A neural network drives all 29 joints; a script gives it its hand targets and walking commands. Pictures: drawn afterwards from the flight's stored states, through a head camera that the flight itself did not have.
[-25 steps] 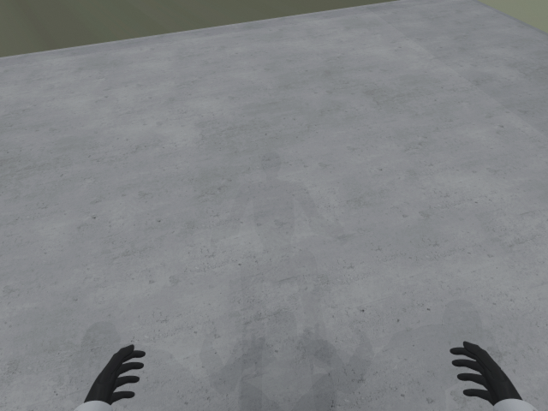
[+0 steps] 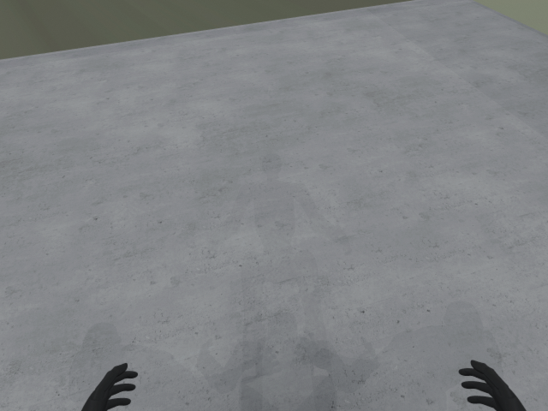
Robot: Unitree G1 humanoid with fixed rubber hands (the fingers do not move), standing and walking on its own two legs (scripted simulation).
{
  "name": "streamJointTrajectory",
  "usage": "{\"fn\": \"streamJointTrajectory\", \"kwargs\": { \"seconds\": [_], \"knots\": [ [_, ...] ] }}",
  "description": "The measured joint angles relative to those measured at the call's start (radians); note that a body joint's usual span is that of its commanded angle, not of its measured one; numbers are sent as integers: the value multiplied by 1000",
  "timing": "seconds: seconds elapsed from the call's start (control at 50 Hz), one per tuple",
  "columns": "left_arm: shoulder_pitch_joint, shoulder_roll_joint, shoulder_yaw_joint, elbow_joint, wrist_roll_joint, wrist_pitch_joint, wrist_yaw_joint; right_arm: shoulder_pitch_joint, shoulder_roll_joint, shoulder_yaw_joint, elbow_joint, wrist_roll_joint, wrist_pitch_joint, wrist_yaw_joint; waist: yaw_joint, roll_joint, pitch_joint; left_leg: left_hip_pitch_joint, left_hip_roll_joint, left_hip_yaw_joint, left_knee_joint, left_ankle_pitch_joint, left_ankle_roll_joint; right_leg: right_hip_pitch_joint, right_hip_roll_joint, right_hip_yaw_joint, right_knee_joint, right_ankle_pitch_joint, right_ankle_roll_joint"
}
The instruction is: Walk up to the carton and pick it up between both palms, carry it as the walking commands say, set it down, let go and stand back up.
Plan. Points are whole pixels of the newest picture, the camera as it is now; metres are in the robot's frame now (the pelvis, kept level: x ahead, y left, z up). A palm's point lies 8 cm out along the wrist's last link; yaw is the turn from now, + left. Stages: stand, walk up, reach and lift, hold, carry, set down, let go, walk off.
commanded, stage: stand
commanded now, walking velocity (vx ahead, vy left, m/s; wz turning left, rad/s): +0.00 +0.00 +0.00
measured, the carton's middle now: out of the picture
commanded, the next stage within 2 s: walk up in 1.28 s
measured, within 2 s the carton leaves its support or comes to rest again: neither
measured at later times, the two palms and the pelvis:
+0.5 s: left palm out of the picture +0.11 +0.31 -0.09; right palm out of the picture +0.11 -0.31 -0.09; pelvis +0.00 +0.00 +0.01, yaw +0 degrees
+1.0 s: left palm out of the picture +0.10 +0.31 -0.09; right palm out of the picture +0.10 -0.31 -0.10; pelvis +0.00 +0.00 +0.01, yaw +0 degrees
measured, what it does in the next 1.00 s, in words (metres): stands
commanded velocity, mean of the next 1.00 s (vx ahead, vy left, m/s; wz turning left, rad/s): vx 0.00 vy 0.00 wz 0.00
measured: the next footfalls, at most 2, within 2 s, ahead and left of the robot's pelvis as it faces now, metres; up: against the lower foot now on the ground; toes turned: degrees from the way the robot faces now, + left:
left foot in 1.98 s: -0.04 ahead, +0.11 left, +0.00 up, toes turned +24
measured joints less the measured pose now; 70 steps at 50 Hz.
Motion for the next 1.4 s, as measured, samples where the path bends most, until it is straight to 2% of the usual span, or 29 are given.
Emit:
{"fn": "streamJointTrajectory", "kwargs": {
  "seconds": [0.6,1.4],
  "knots": [
    [-17,1,-2,158,-4,2,11,-13,-3,2,156,3,3,-11,0,2,-3,37,2,-1,-88,49,-4,37,0,-2,-86,47,0],
    [-13,-3,8,203,-5,4,19,-10,-1,-4,205,4,4,-21,0,1,-8,56,5,-1,-123,56,-6,57,-1,-4,-123,55,2]
  ]
}}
